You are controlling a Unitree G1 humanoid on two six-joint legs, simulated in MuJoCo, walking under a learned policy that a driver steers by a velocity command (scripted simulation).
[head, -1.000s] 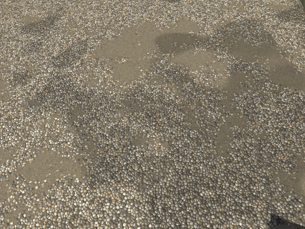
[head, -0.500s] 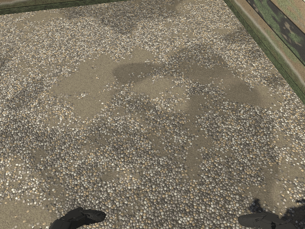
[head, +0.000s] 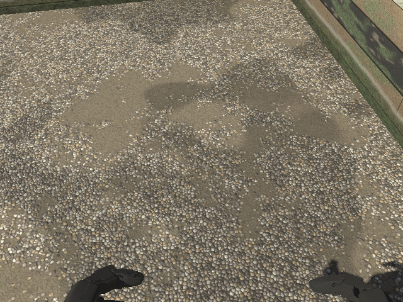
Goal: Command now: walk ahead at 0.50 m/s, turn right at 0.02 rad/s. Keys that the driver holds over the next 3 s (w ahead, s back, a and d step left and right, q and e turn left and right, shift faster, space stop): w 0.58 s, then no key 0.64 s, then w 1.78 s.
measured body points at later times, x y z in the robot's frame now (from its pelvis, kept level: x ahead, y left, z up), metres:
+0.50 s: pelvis +0.00 +0.00 +0.00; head +0.00 +0.00 +0.45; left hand +0.21 +0.20 -0.06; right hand +0.21 -0.20 -0.06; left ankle -0.03 +0.11 -0.74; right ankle +0.00 -0.13 -0.74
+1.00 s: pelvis +0.00 +0.01 +0.01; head +0.00 +0.01 +0.46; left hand +0.15 +0.23 -0.09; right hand +0.11 -0.23 -0.10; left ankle -0.03 +0.11 -0.74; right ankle +0.00 -0.13 -0.74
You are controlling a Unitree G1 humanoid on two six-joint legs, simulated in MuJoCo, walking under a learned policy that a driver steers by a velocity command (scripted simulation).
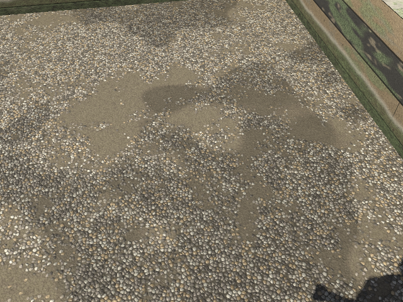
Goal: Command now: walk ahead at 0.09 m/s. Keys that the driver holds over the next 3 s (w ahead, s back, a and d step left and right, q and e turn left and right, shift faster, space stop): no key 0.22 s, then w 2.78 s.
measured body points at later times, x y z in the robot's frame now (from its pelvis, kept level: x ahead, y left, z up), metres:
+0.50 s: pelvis +0.00 +0.00 +0.00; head +0.00 +0.00 +0.45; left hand +0.15 +0.21 -0.10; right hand +0.12 -0.23 -0.11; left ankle -0.03 +0.10 -0.75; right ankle +0.00 -0.14 -0.75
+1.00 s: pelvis +0.00 -0.01 +0.00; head +0.00 -0.01 +0.45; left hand +0.21 +0.18 -0.06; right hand +0.18 -0.23 -0.08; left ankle -0.03 +0.10 -0.75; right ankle +0.00 -0.14 -0.75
